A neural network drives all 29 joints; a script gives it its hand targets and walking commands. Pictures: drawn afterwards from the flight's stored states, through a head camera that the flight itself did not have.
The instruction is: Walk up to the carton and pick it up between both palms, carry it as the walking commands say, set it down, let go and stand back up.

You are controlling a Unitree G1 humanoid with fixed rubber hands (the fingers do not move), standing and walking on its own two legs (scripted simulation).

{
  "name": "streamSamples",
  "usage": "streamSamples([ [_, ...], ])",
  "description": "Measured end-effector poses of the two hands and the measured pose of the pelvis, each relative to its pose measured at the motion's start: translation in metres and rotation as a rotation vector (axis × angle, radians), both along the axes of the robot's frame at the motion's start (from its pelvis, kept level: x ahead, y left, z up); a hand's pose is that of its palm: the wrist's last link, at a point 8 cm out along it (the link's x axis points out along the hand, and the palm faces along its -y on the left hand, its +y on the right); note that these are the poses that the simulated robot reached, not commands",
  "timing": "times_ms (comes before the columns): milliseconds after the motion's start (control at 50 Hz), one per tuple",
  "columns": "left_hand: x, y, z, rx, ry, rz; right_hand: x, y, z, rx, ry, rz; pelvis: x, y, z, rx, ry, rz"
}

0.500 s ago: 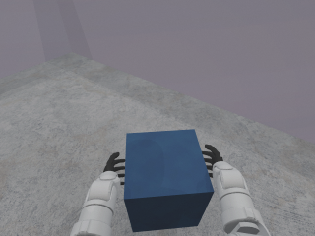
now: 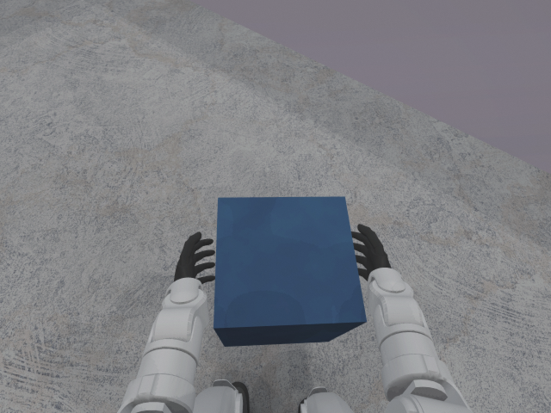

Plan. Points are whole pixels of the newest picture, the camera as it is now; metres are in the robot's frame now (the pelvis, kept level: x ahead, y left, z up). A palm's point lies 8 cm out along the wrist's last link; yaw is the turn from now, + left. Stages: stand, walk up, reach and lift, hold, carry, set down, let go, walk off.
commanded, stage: set down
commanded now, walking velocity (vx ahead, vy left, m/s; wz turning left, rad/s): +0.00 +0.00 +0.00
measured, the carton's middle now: (279, 278) +0.35 -0.02 -0.13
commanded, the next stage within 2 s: none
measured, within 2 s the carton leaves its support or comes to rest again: neither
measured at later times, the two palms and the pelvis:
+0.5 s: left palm (202, 304) +0.31 +0.12 -0.15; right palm (362, 290) +0.33 -0.18 -0.15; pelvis -0.03 -0.02 -0.06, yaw +1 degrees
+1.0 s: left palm (209, 300) +0.34 +0.12 -0.23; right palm (352, 289) +0.35 -0.18 -0.23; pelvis -0.06 -0.02 -0.13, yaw +2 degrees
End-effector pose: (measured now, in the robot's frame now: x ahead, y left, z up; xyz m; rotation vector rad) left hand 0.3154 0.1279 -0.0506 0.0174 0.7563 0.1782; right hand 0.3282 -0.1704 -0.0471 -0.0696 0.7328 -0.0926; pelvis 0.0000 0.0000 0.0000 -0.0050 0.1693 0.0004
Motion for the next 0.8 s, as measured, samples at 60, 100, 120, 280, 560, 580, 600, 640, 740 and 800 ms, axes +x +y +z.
streamSamples([
  [60,0.006,0.000,-0.009,-0.001,-0.011,0.008,0.007,0.000,-0.010,0.011,-0.009,-0.005,0.003,-0.001,-0.002,0.001,0.068,0.000],
  [100,0.009,-0.001,-0.015,-0.001,-0.020,0.011,0.010,-0.001,-0.016,0.015,-0.017,-0.007,0.004,-0.001,-0.004,0.002,0.112,0.000],
  [120,0.010,-0.001,-0.018,-0.002,-0.024,0.013,0.012,-0.001,-0.019,0.017,-0.021,-0.009,0.004,-0.002,-0.005,0.002,0.136,0.000],
  [280,0.012,-0.008,-0.048,0.006,-0.048,0.021,0.014,-0.008,-0.052,0.042,-0.041,-0.016,-0.002,-0.011,-0.022,0.014,0.299,0.003],
  [560,-0.007,-0.002,-0.113,0.046,-0.045,0.013,0.003,-0.002,-0.117,0.047,-0.035,0.009,-0.036,-0.025,-0.070,0.031,0.418,0.006],
  [580,-0.005,0.000,-0.115,0.046,-0.053,0.014,0.004,0.000,-0.120,0.050,-0.042,0.008,-0.038,-0.025,-0.074,0.031,0.421,0.006],
  [600,-0.004,0.002,-0.117,0.047,-0.062,0.015,0.006,0.002,-0.122,0.052,-0.051,0.009,-0.040,-0.025,-0.078,0.031,0.422,0.007],
  [640,-0.001,0.004,-0.120,0.052,-0.076,0.013,0.009,0.004,-0.125,0.049,-0.066,0.012,-0.044,-0.024,-0.085,0.030,0.423,0.007],
  [740,0.007,0.005,-0.131,0.047,-0.089,0.006,0.017,0.005,-0.133,0.026,-0.080,0.022,-0.051,-0.021,-0.099,0.026,0.428,0.008],
  [800,0.012,0.003,-0.139,0.041,-0.094,0.003,0.020,0.003,-0.140,0.011,-0.085,0.025,-0.054,-0.020,-0.107,0.023,0.436,0.009],
])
